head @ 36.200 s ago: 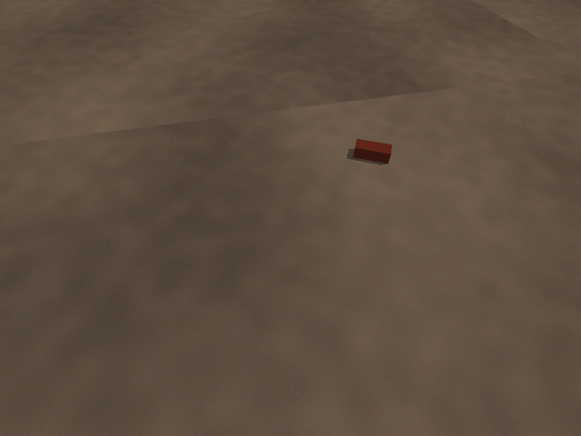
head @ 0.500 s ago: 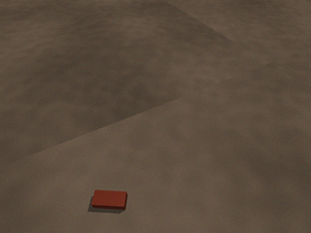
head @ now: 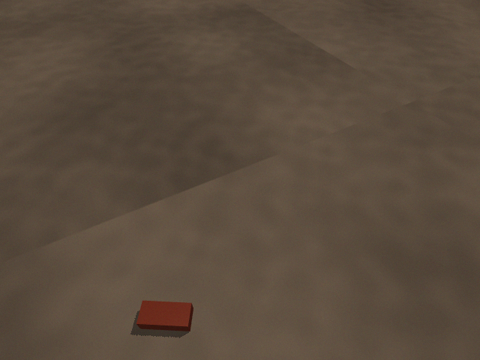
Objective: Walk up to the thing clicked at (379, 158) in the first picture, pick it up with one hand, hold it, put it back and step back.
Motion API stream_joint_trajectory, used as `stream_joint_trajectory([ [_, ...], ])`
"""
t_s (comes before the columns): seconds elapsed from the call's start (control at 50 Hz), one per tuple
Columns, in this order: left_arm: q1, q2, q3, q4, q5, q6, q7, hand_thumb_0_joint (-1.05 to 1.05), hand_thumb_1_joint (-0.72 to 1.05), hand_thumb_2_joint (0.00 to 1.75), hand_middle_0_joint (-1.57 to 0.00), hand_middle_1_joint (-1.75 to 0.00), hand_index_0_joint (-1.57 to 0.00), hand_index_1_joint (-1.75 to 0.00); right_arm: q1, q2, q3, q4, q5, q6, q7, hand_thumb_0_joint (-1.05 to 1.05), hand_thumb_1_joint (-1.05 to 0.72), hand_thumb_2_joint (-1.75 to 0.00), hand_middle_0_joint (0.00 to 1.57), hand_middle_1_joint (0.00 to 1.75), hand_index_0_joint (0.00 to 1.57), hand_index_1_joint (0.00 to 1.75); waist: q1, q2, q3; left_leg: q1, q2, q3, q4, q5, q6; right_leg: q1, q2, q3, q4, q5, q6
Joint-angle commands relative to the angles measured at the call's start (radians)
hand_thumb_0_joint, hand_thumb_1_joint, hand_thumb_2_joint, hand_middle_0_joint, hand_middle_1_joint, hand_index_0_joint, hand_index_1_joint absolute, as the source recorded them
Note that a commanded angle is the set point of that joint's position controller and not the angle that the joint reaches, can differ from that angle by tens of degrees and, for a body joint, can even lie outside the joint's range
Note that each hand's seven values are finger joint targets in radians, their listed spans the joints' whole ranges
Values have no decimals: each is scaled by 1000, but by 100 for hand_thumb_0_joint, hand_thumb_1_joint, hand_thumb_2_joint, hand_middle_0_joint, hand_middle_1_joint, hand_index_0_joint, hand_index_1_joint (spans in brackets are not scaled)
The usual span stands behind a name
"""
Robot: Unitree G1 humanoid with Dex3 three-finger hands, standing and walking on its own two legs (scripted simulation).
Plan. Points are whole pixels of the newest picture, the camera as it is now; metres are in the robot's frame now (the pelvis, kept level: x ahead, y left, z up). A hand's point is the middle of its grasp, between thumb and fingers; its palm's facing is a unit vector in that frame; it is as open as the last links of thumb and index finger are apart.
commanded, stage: stand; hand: left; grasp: from above
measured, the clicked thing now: (166, 315) +0.40 +0.29 -0.75
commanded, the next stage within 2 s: step back in 0.58 s
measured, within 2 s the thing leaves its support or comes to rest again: neither
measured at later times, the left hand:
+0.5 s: hand out of the picture +0.07 +0.25 -0.16, palm faces +0.00 -0.94 -0.34, open 7.3 cm
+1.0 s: hand out of the picture +0.08 +0.31 -0.18, palm faces -0.06 -0.93 -0.36, open 7.3 cm
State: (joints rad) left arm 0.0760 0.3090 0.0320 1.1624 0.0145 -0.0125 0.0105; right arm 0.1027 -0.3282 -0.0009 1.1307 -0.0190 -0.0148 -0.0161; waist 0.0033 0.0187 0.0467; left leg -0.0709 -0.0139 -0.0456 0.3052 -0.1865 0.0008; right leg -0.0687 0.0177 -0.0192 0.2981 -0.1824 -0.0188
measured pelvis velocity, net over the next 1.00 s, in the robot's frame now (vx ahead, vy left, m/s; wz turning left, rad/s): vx -0.07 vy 0.06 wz -0.02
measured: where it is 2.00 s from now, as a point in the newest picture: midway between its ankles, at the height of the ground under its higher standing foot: outside the picture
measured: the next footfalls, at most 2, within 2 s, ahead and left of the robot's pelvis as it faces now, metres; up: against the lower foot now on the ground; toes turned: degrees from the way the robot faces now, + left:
left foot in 0.88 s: -0.03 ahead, +0.15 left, +0.00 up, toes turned -3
right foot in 1.32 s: -0.10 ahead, -0.06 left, +0.00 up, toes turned -2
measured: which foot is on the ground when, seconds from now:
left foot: down 0.00-0.68, up 0.70-0.86, down 0.88-1.00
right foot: down 0.00-0.90, up 0.92-1.00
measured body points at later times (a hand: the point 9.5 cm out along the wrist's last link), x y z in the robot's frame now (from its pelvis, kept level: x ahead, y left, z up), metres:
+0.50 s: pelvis +0.00 +0.00 +0.00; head +0.01 -0.01 +0.45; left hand +0.07 +0.29 -0.13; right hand +0.06 -0.29 -0.14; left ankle -0.01 +0.12 -0.75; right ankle -0.01 -0.10 -0.75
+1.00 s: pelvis -0.07 +0.06 -0.02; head +0.02 +0.08 +0.42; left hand +0.09 +0.36 -0.16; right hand -0.01 -0.27 -0.13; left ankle -0.07 +0.15 -0.75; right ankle -0.05 -0.08 -0.70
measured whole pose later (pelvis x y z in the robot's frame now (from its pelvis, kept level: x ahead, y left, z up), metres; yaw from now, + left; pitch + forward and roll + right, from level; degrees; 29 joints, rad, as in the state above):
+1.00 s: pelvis -0.07 +0.06 -0.02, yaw -1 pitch -1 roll -1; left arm 0.02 0.41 0.06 0.90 0.02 0.06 0.03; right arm 0.14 -0.36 -0.05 0.97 -0.04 0.03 0.00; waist -0.02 -0.06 0.21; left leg -0.23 -0.04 -0.01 0.58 -0.33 0.05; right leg -0.44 0.08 0.13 0.95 -0.54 -0.01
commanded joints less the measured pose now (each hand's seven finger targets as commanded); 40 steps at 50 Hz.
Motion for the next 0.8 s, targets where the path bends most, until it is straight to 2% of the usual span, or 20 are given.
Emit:
stream_joint_trajectory([
  [0.0, -42, 215, 40, -55, 0, -16, 14, 0, 90, 90, -20, -30, -20, -30, -22, -190, -38, -54, 2, -16, -12, 0, -90, -90, 20, 30, 20, 30, -4, -20, -33, -44, 123, -86, -46, 132, 21, 8, -138, 112, -50, 118, 0],
  [0.06, -39, 216, 39, -57, -1, -17, 12, 0, 90, 90, -20, -30, -20, -30, -27, -196, -39, -55, 1, -18, -11, 0, -90, -90, 20, 30, 20, 30, -1, -14, -44, -44, 126, -87, -50, 119, 22, 9, -139, 119, -52, 103, -4],
  [0.22, -28, 219, 35, -58, -4, -22, 10, 0, 90, 90, -20, -30, -20, -30, -23, -201, -37, -54, 5, -20, -9, 0, -90, -90, 20, 30, 20, 30, 0, -16, -86, -12, 131, -84, -34, 184, 26, 30, -147, 116, -35, 196, -5],
  [0.26, -24, 215, 31, -53, -6, -21, 9, 0, 90, 90, -20, -30, -20, -30, -15, -203, -35, -50, 6, -20, -8, 0, -90, -90, 20, 30, 20, 30, -2, -17, -73, -18, 128, -86, -42, 165, 20, 20, -141, 115, -39, 159, -4],
  [0.38, -19, 222, 28, -53, -4, -19, 9, 0, 90, 90, -20, -30, -20, -30, -6, -206, -33, -47, 5, -18, -8, 0, -90, -90, 20, 30, 20, 30, -5, -15, -56, -38, 128, -88, -49, 127, 24, 10, -142, 119, -42, 133, -7],
  [0.46, -12, 221, 26, -57, -6, -24, 9, 0, 90, 90, -20, -30, -20, -30, -2, -207, -30, -47, 7, -20, -7, 0, -90, -90, 20, 30, 20, 30, -1, -19, -69, -22, 131, -86, -37, 191, 24, 20, -146, 119, -35, 196, -4],
  [0.54, -13, 231, 26, -58, -7, -22, 8, 0, 90, 90, -20, -30, -20, -30, -2, -206, -30, -49, 6, -18, -7, 0, -90, -90, 20, 30, 20, 30, -3, -22, -61, -22, 131, -86, -45, 150, 22, 7, -144, 118, -40, 153, -7],
  [0.56, -8, 306, 65, -98, -20, -13, 12, 0, 90, 90, -20, -30, -20, -30, -47, -258, -54, -69, 7, 1, -2, 0, -90, -90, 20, 30, 20, 30, -2, -37, 49, -110, 104, -81, 69, 265, 37, -70, -136, 140, 30, 340, -12],
  [0.58, 13, 308, 69, -110, -23, -11, 17, 0, 90, 90, -20, -30, -20, -30, -37, -241, -53, -87, 14, 8, -1, 0, -90, -90, 20, 30, 20, 30, 0, -42, 23, -108, 88, -59, 128, 275, 35, -64, -151, 142, 49, 415, -33],
  [0.6, 11, 308, 72, -121, -22, -9, 20, 0, 90, 90, -20, -30, -20, -30, -29, -227, -54, -93, 15, 14, -1, 0, -90, -90, 20, 30, 20, 30, -4, -69, 9, -119, 61, -38, 180, 235, 32, -61, -172, 159, 42, 440, -59],
  [0.64, 8, 333, 83, -157, -17, -6, 22, 0, 90, 90, -20, -30, -20, -30, -2, -224, -60, -111, 19, 24, 0, 0, -90, -90, 20, 30, 20, 30, -8, -120, -59, -143, 9, 4, 307, 124, 21, -45, -260, 239, 30, 480, -143],
  [0.68, -26, 339, 87, -205, -4, -3, 27, 0, 90, 90, -20, -30, -20, -30, 23, -223, -73, -131, 13, 39, 4, 0, -90, -90, 20, 30, 20, 30, -8, -190, -95, -200, -39, -5, 500, -256, 23, -54, -360, 326, 27, 493, -236],
  [0.7, -34, 340, 89, -230, 3, -2, 28, 0, 90, 90, -20, -30, -20, -30, 50, -229, -79, -137, 9, 47, 6, 0, -90, -90, 20, 30, 20, 30, -10, -184, -103, -194, -33, -26, 591, -342, 29, -101, -388, 334, 47, 494, -263],
  [0.72, -69, 339, 91, -256, 8, 0, 30, 0, 90, 90, -20, -30, -20, -30, 91, -229, -83, -146, 10, 52, 9, 0, -90, -90, 20, 30, 20, 30, -37, -191, -106, -193, 0, -56, 600, -359, 42, -125, -397, 314, 67, 483, -258],
  [0.74, -79, 321, 86, -268, 9, 4, 27, 0, 90, 90, -20, -30, -20, -30, 87, -233, -87, -149, 14, 51, 13, 0, -90, -90, 20, 30, 20, 30, -34, -170, -110, -178, -13, -43, 599, -358, 46, -145, -359, 262, 99, 488, -243],
  [0.78, -77, 306, 79, -291, 19, 11, 28, 0, 90, 90, -20, -30, -20, -30, 85, -226, -89, -174, 18, 48, 16, 0, -90, -90, 20, 30, 20, 30, -26, -174, -119, -204, -7, -21, 506, -284, 40, -102, -304, 221, 160, 507, -196],
])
